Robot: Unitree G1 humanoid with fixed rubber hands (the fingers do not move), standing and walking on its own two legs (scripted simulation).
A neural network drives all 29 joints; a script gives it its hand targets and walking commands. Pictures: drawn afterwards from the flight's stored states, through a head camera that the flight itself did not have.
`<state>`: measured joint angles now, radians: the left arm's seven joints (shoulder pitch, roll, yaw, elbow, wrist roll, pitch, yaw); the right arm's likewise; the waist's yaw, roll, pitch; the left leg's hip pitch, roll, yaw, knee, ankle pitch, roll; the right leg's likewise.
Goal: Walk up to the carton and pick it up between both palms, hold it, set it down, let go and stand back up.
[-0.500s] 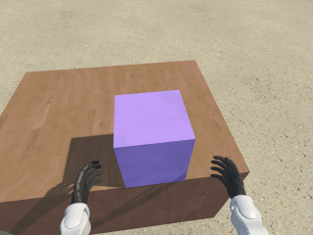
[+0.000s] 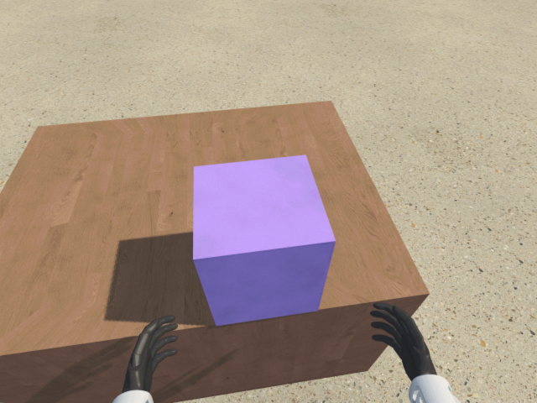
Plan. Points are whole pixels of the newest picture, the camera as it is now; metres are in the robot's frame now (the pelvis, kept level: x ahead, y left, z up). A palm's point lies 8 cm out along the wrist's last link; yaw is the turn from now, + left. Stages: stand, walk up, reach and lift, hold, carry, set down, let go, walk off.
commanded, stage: set down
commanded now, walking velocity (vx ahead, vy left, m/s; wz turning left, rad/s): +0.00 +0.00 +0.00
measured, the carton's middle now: (259, 243) +0.42 +0.06 -0.05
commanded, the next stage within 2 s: let go in 0.80 s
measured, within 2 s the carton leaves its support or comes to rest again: neither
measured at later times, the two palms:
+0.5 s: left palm (140, 388) +0.16 +0.22 -0.06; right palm (430, 373) +0.19 -0.21 -0.07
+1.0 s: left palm (141, 391) +0.16 +0.22 -0.07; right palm (441, 393) +0.17 -0.22 -0.08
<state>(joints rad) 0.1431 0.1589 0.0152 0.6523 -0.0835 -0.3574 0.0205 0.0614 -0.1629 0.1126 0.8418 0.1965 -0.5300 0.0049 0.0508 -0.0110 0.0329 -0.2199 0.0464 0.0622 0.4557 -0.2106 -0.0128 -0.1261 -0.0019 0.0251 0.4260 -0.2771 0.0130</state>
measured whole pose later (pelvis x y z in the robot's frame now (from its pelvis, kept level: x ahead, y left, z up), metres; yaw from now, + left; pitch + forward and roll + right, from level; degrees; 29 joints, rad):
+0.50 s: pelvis +0.01 -0.02 +0.00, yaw +1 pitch -4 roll +1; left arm 0.21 0.20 0.04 0.54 -0.05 -0.08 -0.03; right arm 0.14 -0.16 0.06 0.74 0.07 -0.33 -0.03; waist 0.04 -0.01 0.06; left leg -0.11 0.04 0.04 0.36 -0.18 -0.03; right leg -0.04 0.00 0.01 0.38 -0.28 -0.01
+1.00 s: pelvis +0.01 -0.01 +0.00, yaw +0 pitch -3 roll +0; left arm 0.19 0.21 0.02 0.52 -0.01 0.09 -0.01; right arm 0.14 -0.17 -0.01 0.78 -0.01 -0.24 -0.01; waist 0.03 -0.01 0.08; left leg -0.13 0.05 0.06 0.37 -0.18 -0.03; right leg -0.05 0.00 0.03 0.36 -0.26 0.00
